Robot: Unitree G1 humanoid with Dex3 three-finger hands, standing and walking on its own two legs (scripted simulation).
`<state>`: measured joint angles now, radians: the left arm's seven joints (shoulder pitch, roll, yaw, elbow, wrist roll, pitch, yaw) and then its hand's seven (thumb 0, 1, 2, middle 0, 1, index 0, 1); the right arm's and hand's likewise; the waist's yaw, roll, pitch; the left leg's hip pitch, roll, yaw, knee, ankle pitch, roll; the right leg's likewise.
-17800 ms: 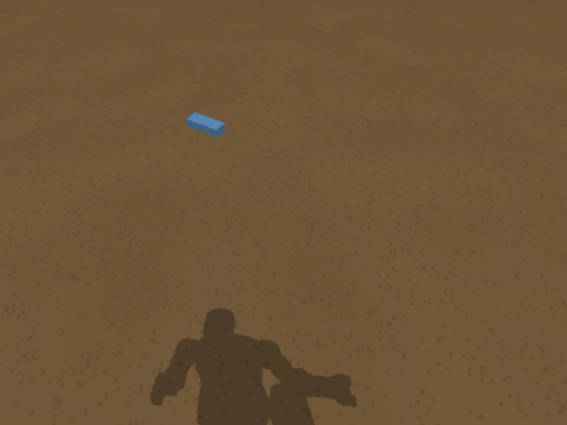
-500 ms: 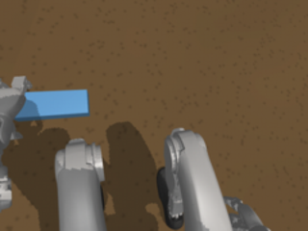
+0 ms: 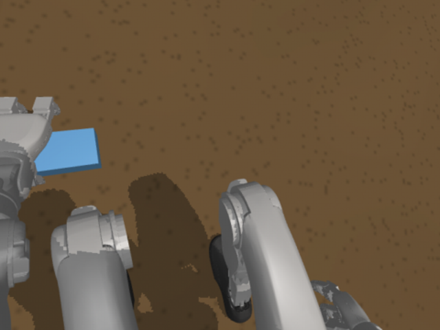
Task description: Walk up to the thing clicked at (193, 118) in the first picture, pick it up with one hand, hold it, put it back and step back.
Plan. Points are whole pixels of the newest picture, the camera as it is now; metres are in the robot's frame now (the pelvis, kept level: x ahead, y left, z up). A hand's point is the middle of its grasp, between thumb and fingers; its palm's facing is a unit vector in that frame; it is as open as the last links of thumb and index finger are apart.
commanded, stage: approach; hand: left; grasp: from above
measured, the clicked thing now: (41, 155) +0.46 +0.28 -0.29
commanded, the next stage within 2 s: rest palm in 0.86 s
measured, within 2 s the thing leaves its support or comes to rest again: neither
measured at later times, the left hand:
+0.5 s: hand (4, 174) +0.40 +0.31 -0.19, palm faces -0.57 -0.12 -0.81, open 13.9 cm
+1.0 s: hand out of the picture +0.46 +0.32 -0.17, palm faces -0.49 -0.04 -0.87, open 13.7 cm
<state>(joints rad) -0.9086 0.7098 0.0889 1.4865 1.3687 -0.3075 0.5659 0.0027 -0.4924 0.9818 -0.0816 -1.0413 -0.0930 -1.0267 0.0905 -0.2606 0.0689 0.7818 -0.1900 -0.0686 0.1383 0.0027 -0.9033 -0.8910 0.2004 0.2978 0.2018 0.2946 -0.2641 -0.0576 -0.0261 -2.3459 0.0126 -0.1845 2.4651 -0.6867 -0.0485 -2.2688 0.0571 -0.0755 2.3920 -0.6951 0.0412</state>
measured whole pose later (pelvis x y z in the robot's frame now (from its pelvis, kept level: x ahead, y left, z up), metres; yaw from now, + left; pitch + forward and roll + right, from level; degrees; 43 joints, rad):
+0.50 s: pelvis +0.00 +0.00 +0.01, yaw +0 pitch +31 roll -9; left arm -0.80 0.78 0.06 1.31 1.18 -0.37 0.28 0.00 -0.49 0.96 -0.08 -1.08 -0.10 -1.06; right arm 0.12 -0.29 0.09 0.74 -0.16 -0.03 0.14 0.00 -0.91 -0.89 0.20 0.30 0.20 0.29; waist -0.19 -0.04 0.04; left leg -2.31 0.01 -0.20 2.45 -0.69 -0.04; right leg -2.21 0.05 -0.09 2.36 -0.70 0.05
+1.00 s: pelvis +0.00 +0.01 +0.00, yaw -1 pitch +32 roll -9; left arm -1.08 0.83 0.00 1.62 1.23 -0.15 0.40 0.00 -0.47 0.97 -0.08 -1.09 -0.10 -1.07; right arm 0.08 -0.27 0.14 0.76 -0.18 -0.09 0.13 0.00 -0.91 -0.89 0.20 0.30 0.20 0.29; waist -0.29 -0.03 0.00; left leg -2.37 0.01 -0.17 2.46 -0.66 -0.01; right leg -2.27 0.06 -0.07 2.37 -0.68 0.07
